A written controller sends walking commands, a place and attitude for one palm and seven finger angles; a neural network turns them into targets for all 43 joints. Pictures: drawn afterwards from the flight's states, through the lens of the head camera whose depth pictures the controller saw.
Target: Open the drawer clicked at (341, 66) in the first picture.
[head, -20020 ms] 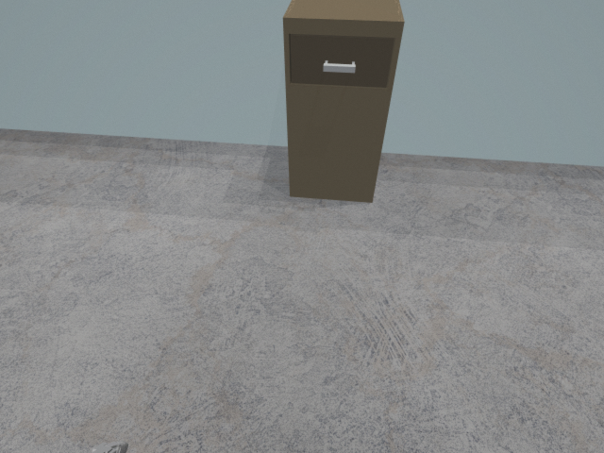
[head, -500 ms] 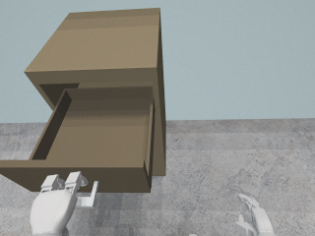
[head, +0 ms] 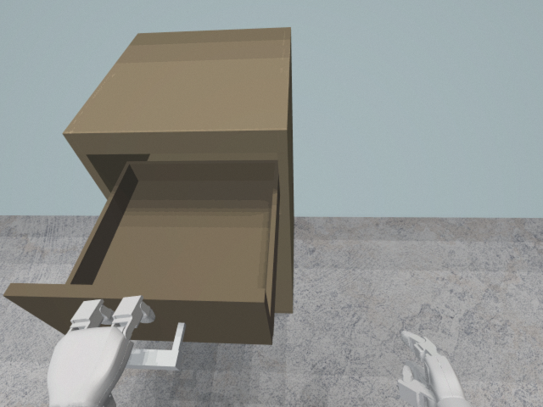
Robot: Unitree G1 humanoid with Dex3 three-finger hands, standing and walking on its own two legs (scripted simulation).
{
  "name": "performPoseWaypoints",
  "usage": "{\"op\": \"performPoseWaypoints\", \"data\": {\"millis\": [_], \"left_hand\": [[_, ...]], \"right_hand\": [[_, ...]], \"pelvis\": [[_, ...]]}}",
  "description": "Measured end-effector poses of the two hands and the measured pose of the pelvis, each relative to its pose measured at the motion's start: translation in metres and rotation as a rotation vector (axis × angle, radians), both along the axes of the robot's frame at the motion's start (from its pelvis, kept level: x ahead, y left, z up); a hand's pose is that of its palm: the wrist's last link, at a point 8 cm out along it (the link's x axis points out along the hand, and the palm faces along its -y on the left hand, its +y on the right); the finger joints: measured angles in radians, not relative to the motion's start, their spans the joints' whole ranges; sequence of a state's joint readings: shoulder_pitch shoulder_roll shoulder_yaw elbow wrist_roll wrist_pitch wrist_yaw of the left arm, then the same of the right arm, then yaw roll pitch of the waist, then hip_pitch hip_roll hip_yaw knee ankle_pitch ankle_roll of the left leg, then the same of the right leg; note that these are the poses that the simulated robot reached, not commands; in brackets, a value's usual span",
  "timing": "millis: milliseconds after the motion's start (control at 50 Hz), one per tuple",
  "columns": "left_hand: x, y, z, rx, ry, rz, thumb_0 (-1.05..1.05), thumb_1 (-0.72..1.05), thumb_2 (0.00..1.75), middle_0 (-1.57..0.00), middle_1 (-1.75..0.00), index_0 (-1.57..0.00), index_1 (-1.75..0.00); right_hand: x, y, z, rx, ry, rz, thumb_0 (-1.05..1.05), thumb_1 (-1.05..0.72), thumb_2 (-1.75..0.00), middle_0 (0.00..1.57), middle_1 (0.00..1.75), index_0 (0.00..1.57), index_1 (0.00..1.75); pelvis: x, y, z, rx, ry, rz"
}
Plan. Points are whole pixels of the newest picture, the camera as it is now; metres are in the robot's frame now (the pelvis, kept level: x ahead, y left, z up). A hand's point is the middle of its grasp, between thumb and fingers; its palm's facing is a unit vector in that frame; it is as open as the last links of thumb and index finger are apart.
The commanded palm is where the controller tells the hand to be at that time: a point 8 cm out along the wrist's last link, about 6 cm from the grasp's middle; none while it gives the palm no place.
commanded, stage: lift the hand off the handle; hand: left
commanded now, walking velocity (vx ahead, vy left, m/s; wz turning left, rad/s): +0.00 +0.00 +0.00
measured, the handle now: (145, 343) +0.21 +0.23 -0.04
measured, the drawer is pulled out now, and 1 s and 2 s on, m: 0.30 0.30 0.30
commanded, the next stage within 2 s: draw the hand back to the body in 1.28 s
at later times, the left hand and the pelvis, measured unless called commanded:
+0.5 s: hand (108, 356) +0.17 +0.23 +0.05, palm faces +0.00 -0.12 -0.99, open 13.4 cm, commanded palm +0.15 +0.23 +0.11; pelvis +0.00 +0.00 +0.01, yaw +0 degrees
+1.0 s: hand (100, 342) +0.17 +0.22 +0.09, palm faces +0.03 -0.11 -0.99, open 13.8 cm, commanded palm +0.15 +0.23 +0.15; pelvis +0.01 -0.01 +0.02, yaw -1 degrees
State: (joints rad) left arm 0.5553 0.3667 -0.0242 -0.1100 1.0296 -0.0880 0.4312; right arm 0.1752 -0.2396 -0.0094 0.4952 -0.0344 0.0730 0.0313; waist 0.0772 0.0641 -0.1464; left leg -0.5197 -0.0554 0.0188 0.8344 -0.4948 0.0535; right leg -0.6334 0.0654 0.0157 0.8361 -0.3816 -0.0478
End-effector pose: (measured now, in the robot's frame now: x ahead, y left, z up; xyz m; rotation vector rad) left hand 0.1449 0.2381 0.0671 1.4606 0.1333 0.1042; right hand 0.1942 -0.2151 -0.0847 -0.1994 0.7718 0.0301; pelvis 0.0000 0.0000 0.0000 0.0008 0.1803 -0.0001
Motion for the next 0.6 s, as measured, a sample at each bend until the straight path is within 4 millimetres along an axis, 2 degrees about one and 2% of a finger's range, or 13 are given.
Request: {"op": "performPoseWaypoints", "data": {"millis": [440,600], "left_hand": [[0.003,0.001,0.026,-0.008,0.001,0.000,0.00,-0.49,0.30,-0.32,-1.20,-0.40,-1.23],[0.004,-0.007,0.046,-0.019,-0.052,-0.013,0.00,-0.49,0.30,-0.33,-1.20,-0.38,-1.23]], "right_hand": [[0.005,0.012,0.008,0.027,-0.008,0.013,0.01,-0.91,-0.89,0.20,0.30,0.20,0.30],[0.008,0.012,0.013,0.036,-0.023,0.024,0.01,-0.91,-0.89,0.20,0.30,0.20,0.30]], "pelvis": [[0.002,0.004,0.008,-0.004,-0.041,0.004],[0.003,0.002,0.012,-0.002,-0.054,0.003]]}}
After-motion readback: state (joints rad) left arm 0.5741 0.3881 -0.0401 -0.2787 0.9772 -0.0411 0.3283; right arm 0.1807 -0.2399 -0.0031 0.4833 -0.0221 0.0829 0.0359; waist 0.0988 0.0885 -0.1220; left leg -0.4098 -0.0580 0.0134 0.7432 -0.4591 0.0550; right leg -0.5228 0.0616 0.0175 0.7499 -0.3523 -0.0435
